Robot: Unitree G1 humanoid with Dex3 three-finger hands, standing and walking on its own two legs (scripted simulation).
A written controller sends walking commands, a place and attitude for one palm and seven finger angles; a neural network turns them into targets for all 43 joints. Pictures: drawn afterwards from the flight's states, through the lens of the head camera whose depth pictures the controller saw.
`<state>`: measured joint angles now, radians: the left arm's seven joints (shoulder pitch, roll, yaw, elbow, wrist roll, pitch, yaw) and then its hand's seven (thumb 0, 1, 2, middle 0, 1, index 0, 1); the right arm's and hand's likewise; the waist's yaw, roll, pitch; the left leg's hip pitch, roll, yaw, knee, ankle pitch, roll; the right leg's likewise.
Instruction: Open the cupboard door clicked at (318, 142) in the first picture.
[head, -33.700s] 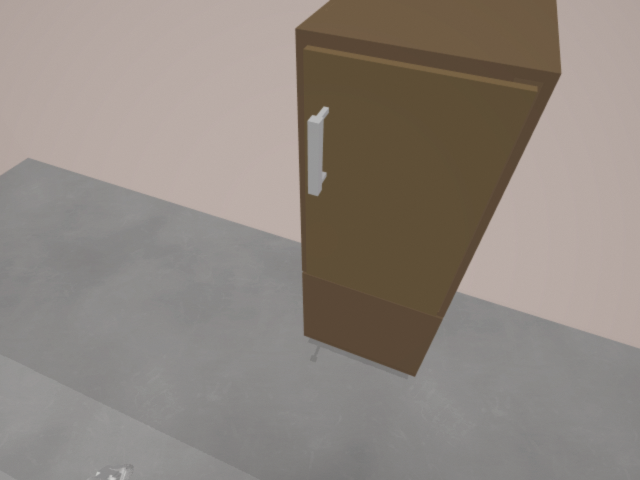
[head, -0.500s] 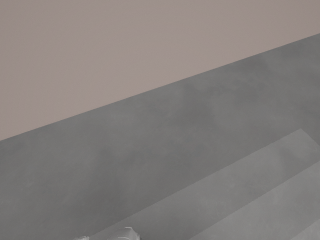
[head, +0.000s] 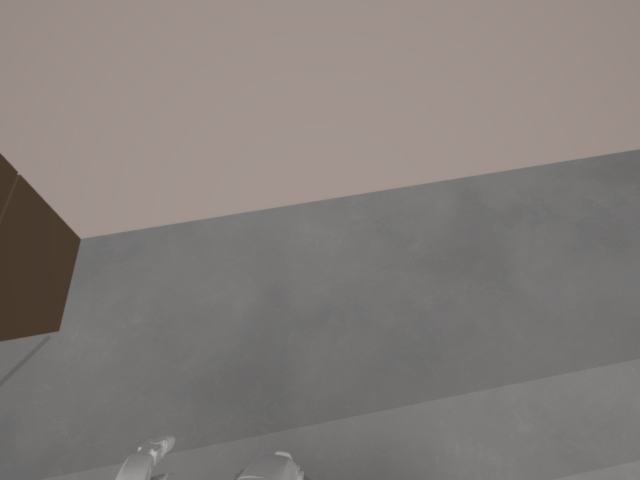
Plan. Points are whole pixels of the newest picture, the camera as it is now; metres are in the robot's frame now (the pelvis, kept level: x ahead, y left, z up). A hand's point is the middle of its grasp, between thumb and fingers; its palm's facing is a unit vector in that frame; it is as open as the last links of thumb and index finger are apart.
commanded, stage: turn to face it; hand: left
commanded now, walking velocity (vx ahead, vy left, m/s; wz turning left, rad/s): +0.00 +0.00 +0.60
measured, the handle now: out of the picture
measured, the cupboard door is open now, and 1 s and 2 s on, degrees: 48 48 48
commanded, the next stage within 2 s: take the last steps up to it in 1.56 s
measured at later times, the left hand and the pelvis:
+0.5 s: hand out of the picture +0.04 +0.24 -0.16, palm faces +0.33 -0.91 -0.26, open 7.4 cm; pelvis +0.02 +0.00 +0.00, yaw +18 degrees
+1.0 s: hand out of the picture -0.02 +0.15 -0.16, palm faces +0.62 -0.76 -0.22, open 7.4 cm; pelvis +0.05 -0.03 +0.01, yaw +38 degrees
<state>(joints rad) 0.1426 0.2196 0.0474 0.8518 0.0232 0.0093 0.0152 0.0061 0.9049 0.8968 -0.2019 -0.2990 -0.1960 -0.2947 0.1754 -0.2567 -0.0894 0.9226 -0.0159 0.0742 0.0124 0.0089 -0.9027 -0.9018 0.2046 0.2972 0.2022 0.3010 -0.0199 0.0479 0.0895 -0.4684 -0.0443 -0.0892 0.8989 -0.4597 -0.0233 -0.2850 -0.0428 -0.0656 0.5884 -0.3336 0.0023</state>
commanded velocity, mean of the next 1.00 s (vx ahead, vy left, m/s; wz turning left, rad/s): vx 0.00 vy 0.00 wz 0.60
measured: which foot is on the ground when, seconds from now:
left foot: up 0.00-0.26, down 0.28-0.66, up 0.68-1.00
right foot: down 0.00-0.28, up 0.30-0.64, down 0.66-1.00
